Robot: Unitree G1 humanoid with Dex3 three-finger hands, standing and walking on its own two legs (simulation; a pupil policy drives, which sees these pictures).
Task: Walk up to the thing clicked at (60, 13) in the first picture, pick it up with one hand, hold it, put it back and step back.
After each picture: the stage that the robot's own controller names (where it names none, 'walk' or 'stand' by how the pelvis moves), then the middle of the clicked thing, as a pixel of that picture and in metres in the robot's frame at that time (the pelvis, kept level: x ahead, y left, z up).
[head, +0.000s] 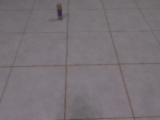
stand; (59, 11) +1.98 +0.30 -0.65
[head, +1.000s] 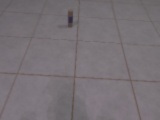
walk; (70, 18) +1.85 +0.11 -0.64
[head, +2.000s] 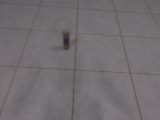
walk; (66, 39) +1.28 +0.10 -0.65
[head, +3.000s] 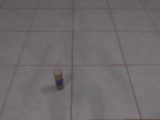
walk; (59, 80) +0.80 +0.18 -0.64
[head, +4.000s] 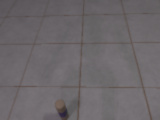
walk; (62, 110) +0.49 +0.21 -0.64
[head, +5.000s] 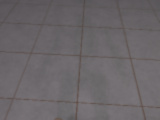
stand; out of the picture +0.40 +0.16 -0.65
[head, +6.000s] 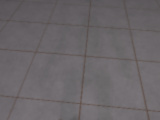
stand; out of the picture +0.38 +0.15 -0.65
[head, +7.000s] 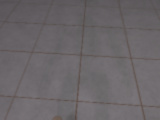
stand; out of the picture +0.41 +0.17 -0.66
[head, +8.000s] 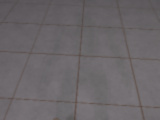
stand; out of the picture +0.40 +0.17 -0.66
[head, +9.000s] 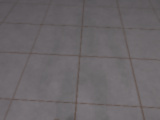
go down; out of the picture +0.39 +0.17 -0.66
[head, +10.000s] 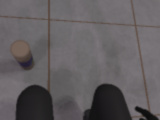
go down; (24, 57) +0.46 +0.22 -0.30
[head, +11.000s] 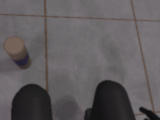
approach; (19, 55) +0.46 +0.23 -0.26
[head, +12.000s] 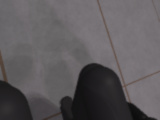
close in; out of the picture +0.44 +0.28 -0.16
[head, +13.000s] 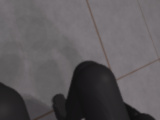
close; out of the picture +0.44 +0.29 -0.16
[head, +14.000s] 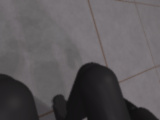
lift; out of the picture +0.40 +0.27 -0.16
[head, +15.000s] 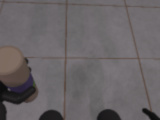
lift; (19, 80) +0.33 +0.19 +0.03
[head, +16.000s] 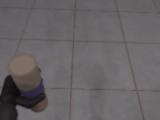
hold; (32, 87) +0.32 +0.17 +0.04
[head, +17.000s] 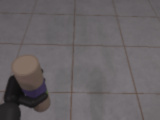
hold; (35, 87) +0.32 +0.16 +0.04
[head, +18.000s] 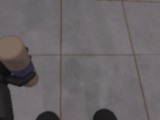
crouch; (21, 66) +0.39 +0.19 -0.03
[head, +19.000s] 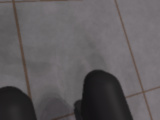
lower; out of the picture +0.48 +0.27 -0.08
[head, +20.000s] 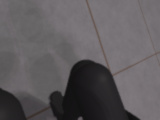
lower; out of the picture +0.45 +0.30 -0.16
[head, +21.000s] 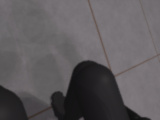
lower; out of the picture +0.45 +0.30 -0.16
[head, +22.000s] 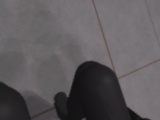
lower; out of the picture +0.43 +0.30 -0.16
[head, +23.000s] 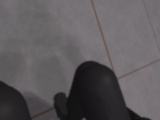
lower; out of the picture +0.43 +0.29 -0.16
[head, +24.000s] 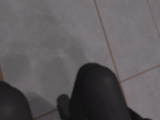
open; out of the picture +0.43 +0.27 -0.17
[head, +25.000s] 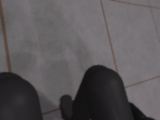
stand; out of the picture +0.43 +0.26 -0.18
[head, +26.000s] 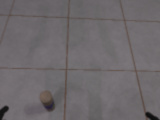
stand; (48, 102) +0.41 +0.18 -0.51
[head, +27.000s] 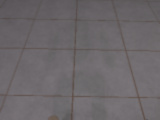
stand; out of the picture +0.39 +0.17 -0.60
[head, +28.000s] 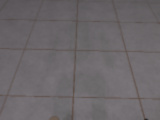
stand; out of the picture +0.39 +0.17 -0.60
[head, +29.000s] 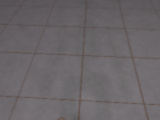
stand; out of the picture +0.41 +0.15 -0.65
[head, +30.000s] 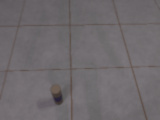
walk; (57, 95) +0.51 +0.17 -0.62
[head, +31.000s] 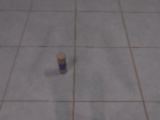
walk; (62, 64) +0.81 +0.16 -0.62
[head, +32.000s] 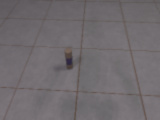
stand; (69, 59) +1.04 +0.17 -0.64
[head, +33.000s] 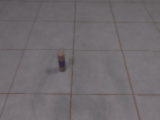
stand; (61, 62) +1.02 +0.19 -0.66
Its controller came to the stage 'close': yes
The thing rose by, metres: 0.69
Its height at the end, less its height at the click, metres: +0.00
